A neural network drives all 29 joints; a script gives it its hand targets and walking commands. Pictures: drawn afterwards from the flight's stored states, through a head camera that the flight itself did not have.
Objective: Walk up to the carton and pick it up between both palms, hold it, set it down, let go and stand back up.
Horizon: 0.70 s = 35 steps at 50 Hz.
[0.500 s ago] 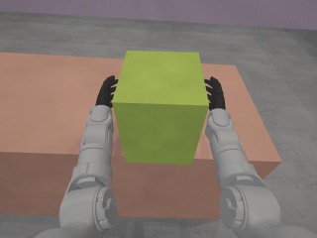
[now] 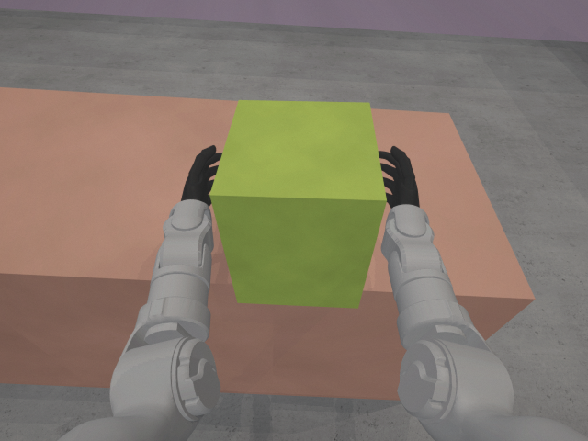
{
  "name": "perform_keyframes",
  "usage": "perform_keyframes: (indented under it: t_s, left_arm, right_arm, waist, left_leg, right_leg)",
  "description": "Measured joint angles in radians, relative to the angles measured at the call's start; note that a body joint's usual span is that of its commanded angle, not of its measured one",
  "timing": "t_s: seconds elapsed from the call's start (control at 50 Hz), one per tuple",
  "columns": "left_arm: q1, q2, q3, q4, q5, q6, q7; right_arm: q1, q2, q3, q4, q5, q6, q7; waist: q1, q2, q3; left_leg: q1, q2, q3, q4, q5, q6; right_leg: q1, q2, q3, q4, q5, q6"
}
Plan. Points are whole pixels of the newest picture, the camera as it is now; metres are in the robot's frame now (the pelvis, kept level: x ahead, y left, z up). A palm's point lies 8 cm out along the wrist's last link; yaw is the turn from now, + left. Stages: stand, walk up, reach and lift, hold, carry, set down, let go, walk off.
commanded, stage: set down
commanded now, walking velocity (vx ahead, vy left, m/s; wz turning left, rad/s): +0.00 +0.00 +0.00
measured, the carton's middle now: (300, 207) +0.44 +0.00 +0.06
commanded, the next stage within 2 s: none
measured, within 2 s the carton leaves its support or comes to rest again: rests again in 0.04 s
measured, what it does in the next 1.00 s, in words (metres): stands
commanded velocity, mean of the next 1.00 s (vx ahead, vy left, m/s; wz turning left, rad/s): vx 0.00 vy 0.00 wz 0.00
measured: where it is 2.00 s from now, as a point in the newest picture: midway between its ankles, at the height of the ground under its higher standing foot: outside the picture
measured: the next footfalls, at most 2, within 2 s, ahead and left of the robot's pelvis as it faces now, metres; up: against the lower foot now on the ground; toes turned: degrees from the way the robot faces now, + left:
none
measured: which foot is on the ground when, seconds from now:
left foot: down 0.00-1.00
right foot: down 0.00-1.00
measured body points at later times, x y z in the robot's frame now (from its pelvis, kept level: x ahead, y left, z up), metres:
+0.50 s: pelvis +0.00 +0.00 +0.00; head +0.02 +0.02 +0.45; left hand +0.43 +0.14 +0.10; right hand +0.41 -0.15 +0.10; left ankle +0.01 +0.11 -0.75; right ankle -0.04 -0.09 -0.75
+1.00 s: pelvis -0.01 +0.00 +0.00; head +0.04 +0.02 +0.45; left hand +0.43 +0.14 +0.09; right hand +0.40 -0.15 +0.10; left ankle +0.01 +0.11 -0.75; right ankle -0.04 -0.09 -0.75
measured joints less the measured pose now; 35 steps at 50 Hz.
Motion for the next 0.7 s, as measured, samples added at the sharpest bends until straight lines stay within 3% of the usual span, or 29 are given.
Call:
perform_keyframes:
  t_s: [0.28,0.7]
  left_arm:
    - [-0.033,-0.012,0.049,0.054,0.032,-0.055,-0.012]
    - [-0.042,-0.044,0.106,0.042,0.079,-0.112,-0.039]
  right_arm:
    - [0.011,0.019,-0.050,-0.030,-0.064,-0.015,0.012]
    - [0.036,0.055,-0.107,-0.097,-0.129,-0.046,0.039]
  waist:
    - [0.010,0.015,0.004]
    - [0.028,0.009,0.043]
  left_leg:
    - [-0.010,-0.001,0.007,-0.024,0.017,0.003]
    - [0.005,0.000,0.016,-0.045,0.032,0.003]
  right_leg:
    - [-0.022,-0.003,0.007,-0.002,0.007,0.002]
    - [-0.020,-0.003,0.016,-0.001,0.014,0.002]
